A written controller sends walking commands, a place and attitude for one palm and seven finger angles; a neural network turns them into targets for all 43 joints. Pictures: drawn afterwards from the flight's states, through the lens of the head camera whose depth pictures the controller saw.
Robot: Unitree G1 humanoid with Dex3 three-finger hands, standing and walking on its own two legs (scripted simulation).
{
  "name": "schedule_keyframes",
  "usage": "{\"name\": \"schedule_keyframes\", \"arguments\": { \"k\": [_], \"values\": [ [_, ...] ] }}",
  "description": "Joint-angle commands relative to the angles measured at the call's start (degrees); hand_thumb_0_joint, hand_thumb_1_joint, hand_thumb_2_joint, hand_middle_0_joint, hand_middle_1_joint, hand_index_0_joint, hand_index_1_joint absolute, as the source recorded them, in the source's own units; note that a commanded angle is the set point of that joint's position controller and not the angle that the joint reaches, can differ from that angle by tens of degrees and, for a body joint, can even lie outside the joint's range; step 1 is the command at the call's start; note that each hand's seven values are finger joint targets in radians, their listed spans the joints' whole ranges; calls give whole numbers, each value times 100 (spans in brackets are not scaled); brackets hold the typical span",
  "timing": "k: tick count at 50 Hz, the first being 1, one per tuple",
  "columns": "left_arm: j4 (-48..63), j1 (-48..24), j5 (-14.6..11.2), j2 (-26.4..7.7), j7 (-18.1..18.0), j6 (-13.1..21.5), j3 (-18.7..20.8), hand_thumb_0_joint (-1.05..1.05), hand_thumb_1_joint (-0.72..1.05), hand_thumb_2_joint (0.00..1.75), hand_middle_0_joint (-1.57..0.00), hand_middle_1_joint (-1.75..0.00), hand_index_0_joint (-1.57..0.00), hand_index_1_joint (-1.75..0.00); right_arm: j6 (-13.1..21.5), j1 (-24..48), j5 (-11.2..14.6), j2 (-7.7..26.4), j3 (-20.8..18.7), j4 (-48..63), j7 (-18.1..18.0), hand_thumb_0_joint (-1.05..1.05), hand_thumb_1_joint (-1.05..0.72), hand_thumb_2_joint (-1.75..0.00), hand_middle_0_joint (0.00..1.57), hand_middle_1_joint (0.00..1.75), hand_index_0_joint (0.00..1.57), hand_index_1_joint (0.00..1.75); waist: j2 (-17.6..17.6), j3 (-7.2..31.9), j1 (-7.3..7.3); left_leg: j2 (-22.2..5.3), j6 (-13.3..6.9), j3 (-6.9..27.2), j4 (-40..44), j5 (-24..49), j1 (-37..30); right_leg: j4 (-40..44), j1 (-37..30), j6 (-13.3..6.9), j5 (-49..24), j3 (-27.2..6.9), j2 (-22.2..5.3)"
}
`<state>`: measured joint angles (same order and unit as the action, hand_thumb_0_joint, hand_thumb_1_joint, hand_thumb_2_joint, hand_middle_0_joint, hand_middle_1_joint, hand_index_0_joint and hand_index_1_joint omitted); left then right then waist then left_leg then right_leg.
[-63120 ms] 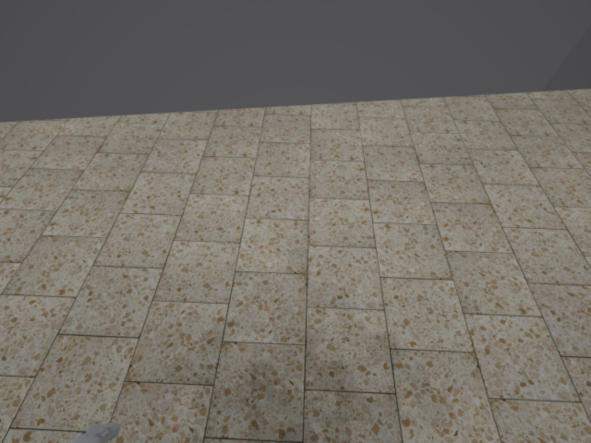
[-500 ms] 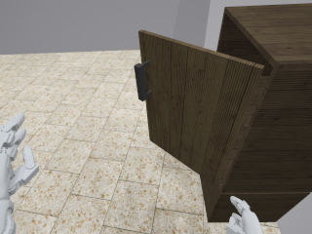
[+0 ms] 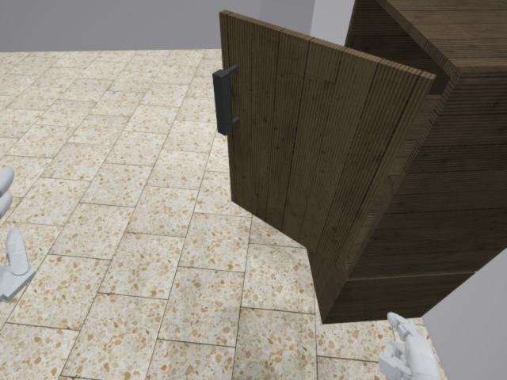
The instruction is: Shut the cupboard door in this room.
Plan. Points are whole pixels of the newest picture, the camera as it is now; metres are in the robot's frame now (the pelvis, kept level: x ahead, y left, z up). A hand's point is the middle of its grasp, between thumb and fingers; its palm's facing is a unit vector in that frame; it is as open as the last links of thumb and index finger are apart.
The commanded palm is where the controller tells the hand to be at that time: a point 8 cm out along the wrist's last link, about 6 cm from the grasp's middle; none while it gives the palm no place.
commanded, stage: step back with the hand held close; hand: left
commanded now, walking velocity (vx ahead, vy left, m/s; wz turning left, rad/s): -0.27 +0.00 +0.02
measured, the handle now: (229, 100) +0.67 +0.10 +0.08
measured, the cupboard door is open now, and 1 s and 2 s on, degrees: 49 49 49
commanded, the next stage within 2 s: stop stepping back and stand still in 0.94 s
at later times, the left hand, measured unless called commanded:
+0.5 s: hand out of the picture +0.12 +0.28 +0.17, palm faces +0.49 -0.77 -0.41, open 7.4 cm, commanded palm +0.05 +0.32 +0.18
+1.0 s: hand out of the picture +0.04 +0.30 +0.17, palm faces +0.46 -0.79 -0.41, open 7.4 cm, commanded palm -0.02 +0.33 +0.18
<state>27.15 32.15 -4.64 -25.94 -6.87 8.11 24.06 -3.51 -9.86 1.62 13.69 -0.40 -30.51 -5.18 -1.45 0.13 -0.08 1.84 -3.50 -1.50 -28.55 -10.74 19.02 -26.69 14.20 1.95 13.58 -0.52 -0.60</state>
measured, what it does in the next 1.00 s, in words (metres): walks backwards: right foot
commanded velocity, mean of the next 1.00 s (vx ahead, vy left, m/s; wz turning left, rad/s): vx -0.36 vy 0.00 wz -0.05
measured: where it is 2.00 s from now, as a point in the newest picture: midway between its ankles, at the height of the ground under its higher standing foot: outside the picture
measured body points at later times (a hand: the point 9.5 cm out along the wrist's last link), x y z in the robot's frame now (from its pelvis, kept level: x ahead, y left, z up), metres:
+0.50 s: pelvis -0.07 +0.01 -0.02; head -0.07 +0.03 +0.43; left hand +0.09 +0.32 +0.19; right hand +0.10 -0.23 -0.09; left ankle +0.05 +0.08 -0.74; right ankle +0.00 -0.14 -0.73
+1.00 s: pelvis -0.15 +0.03 -0.01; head -0.15 +0.06 +0.44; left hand +0.01 +0.34 +0.20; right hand +0.03 -0.21 -0.08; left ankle +0.04 +0.09 -0.72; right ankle -0.13 -0.14 -0.74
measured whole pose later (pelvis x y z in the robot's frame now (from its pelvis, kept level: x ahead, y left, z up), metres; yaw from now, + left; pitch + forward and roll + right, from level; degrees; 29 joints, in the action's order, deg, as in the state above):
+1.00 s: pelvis -0.15 +0.03 -0.01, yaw +2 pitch +0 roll -5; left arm 30.3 31.1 -4.1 -27.4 -8.3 16.2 26.7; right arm 3.4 -11.2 -0.3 11.1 -0.3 -35.7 -4.1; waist -0.3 1.2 0.6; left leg -0.7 0.2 -1.8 -31.9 -12.8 32.3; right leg -29.4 15.1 1.4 14.4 -1.8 2.6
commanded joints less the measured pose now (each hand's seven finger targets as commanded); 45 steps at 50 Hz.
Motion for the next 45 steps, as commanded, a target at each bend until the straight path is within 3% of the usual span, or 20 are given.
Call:
{"name": "schedule_keyframes", "arguments": {
  "k": [1,4,7,11,13,14,16,18,21,24,25,27,29,31,33,35,39,41,43,45],
  "values": [
    [1149,-164,67,-912,-161,510,803,0,90,90,-20,-30,-20,-30,390,530,-19,785,-274,894,-59,0,-90,-90,20,30,20,30,-562,598,-64,-936,-152,944,1133,-1161,1081,-328,-1047,-117,-471,-130,-38],
    [1107,-275,164,-1001,-180,627,955,0,90,90,-20,-30,-20,-30,517,473,-43,829,-291,827,-63,0,-90,-90,20,30,20,30,-522,453,-64,-968,-222,1125,1271,-2185,1767,-504,-1250,-128,-171,-188,15],
    [1219,-472,208,-781,-187,738,775,0,90,90,-20,-30,-20,-30,629,415,-52,822,-285,816,-55,0,-90,-90,20,30,20,30,-678,413,-35,-1048,-268,1258,1309,-2750,2069,-719,-1210,-144,240,-198,79],
    [1329,-583,266,-834,-209,838,848,0,90,90,-20,-30,-20,-30,766,367,-83,791,-292,750,-44,0,-90,-90,20,30,20,30,-609,426,-38,-1025,-281,1276,1122,-2910,2208,-798,-1122,-199,387,-355,88],
    [1338,-560,256,-835,-225,870,852,0,90,90,-20,-30,-20,-30,793,301,-105,749,-299,713,-25,0,-90,-90,20,30,20,30,-328,372,-25,-834,-185,1091,704,-2794,1963,-414,-629,-313,850,-643,-69],
    [1387,-586,262,-990,-238,879,968,0,90,90,-20,-30,-20,-30,812,273,-135,753,-309,661,-12,0,-90,-90,20,30,20,30,-84,372,-17,-707,-100,988,389,-2574,1642,-62,-239,-405,1157,-877,-239],
    [1388,-652,206,-840,-277,898,735,0,90,90,-20,-30,-20,-30,821,223,-154,629,-263,552,23,0,-90,-90,20,30,20,30,399,270,42,-474,101,737,-325,-1795,751,601,854,-621,1459,-1319,-707],
    [1416,-755,203,-880,-346,939,698,0,90,90,-20,-30,-20,-30,831,191,-170,609,-248,447,35,0,-90,-90,20,30,20,30,394,333,95,-406,167,619,-594,-1348,267,732,1255,-671,1195,-1308,-875],
    [1368,-678,185,-946,-377,984,787,0,90,90,-20,-30,-20,-30,867,288,-143,635,-246,450,0,0,-90,-90,20,30,20,30,101,448,79,-675,71,906,179,-1474,383,302,957,-416,1044,-739,-397],
    [1249,-579,270,-924,-329,1091,1003,0,90,90,-20,-30,-20,-30,986,505,-137,812,-276,526,-66,0,-90,-90,20,30,20,30,-1215,439,-15,-1648,-390,2050,1904,-3308,2415,-1568,-1014,-109,535,-131,463],
    [1276,-554,238,-909,-288,1104,1055,0,90,90,-20,-30,-20,-30,998,424,-162,752,-307,470,-60,0,-90,-90,20,30,20,30,-1130,568,-36,-1800,-440,2109,1910,-3087,2404,-1808,-1161,-114,364,-116,507],
    [1278,-376,209,-901,-199,1120,1052,0,90,90,-20,-30,-20,-30,1022,408,-157,747,-353,483,4,0,-90,-90,20,30,20,30,-869,655,-47,-1771,-399,1870,1658,-2895,2180,-1634,-1122,-156,585,-170,542],
    [1308,-181,209,-949,-142,1140,1123,0,90,90,-20,-30,-20,-30,1052,405,-197,754,-363,472,51,0,-90,-90,20,30,20,30,-1018,523,-50,-1621,-324,1673,1502,-2738,2163,-1124,-1126,-218,554,-217,493],
    [1524,-318,109,-889,-94,1199,902,0,90,90,-20,-30,-20,-30,1072,396,-192,659,-298,367,101,0,-90,-90,20,30,20,30,-756,503,-19,-1295,-40,1254,1085,-2059,1177,-202,-304,-343,666,-434,272],
    [1635,-522,19,-920,-134,1292,770,0,90,90,-20,-30,-20,-30,1081,304,-200,488,-251,249,101,0,-90,-90,20,30,20,30,-364,863,37,-930,319,648,399,-543,-278,460,628,-557,119,-945,-281],
    [1757,-660,53,-1059,-165,1241,743,0,90,90,-20,-30,-20,-30,1099,340,-136,513,-330,180,53,0,-90,-90,20,30,20,30,99,1303,96,-758,333,348,-47,-197,-1166,356,1064,-392,-173,-814,-291],
    [1609,-498,43,-1253,-211,1162,1048,0,90,90,-20,-30,-20,-30,1027,568,-211,548,-315,288,-13,0,-90,-90,20,30,20,30,-475,757,98,-900,306,708,477,-1243,-514,416,1202,-460,1140,-634,-35],
    [1406,-375,8,-1081,-198,1154,978,0,90,90,-20,-30,-20,-30,978,516,-215,526,-300,321,-8,0,-90,-90,20,30,20,30,-651,555,102,-1002,330,913,911,-1795,-61,334,989,-504,1547,-484,154],
    [1278,-262,-12,-1091,-197,1153,1055,0,90,90,-20,-30,-20,-30,949,444,-223,536,-326,317,-1,0,-90,-90,20,30,20,30,-644,612,86,-1087,352,1050,1146,-2184,251,268,667,-555,1649,-455,214],
    [1299,-221,-34,-1073,-190,1128,978,0,90,90,-20,-30,-20,-30,943,400,-205,463,-307,329,21,0,-90,-90,20,30,20,30,-389,692,79,-942,398,820,906,-1667,37,450,708,-610,1444,-505,75]
  ]
}}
